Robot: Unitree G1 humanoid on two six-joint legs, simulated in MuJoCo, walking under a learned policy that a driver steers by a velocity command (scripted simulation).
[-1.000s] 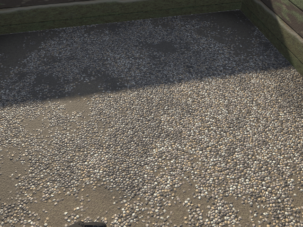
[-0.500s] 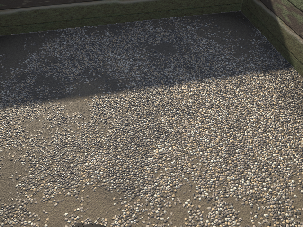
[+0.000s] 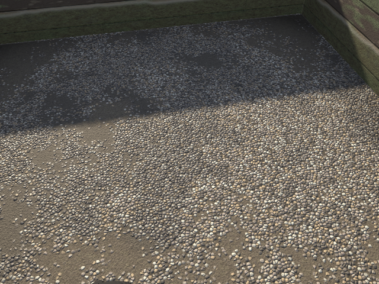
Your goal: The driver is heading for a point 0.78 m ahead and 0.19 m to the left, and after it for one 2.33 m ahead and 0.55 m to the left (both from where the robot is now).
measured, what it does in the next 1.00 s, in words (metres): stands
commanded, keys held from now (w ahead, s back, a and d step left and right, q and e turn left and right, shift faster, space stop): w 1.00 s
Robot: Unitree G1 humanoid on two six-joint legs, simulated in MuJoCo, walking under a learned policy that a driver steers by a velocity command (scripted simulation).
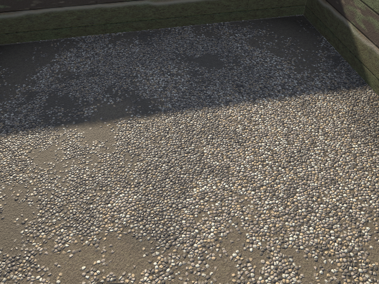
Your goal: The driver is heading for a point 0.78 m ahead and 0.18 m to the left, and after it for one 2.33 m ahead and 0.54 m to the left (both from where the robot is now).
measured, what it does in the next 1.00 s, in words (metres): stands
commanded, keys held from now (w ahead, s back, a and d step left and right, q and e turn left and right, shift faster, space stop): w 1.00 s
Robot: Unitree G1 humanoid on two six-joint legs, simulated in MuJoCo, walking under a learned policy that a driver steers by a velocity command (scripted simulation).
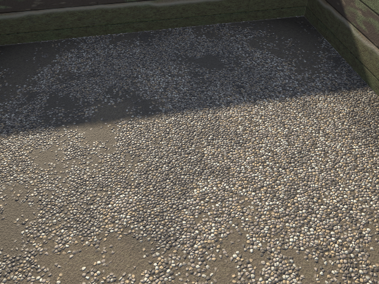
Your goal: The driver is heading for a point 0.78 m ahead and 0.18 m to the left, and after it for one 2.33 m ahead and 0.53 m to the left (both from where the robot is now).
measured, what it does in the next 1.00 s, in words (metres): stands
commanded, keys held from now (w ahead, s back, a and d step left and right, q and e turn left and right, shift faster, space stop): w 1.00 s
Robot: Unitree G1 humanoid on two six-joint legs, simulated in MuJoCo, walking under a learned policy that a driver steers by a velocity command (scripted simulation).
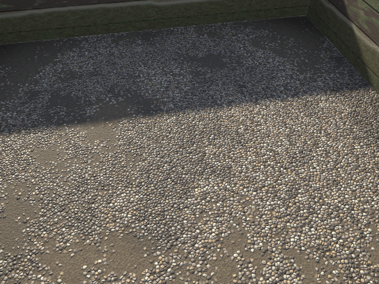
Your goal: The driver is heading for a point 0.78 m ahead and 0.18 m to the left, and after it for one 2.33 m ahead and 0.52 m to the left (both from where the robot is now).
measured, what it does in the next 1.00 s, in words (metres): stands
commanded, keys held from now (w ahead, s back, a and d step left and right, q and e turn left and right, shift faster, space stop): w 0.96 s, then no key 0.04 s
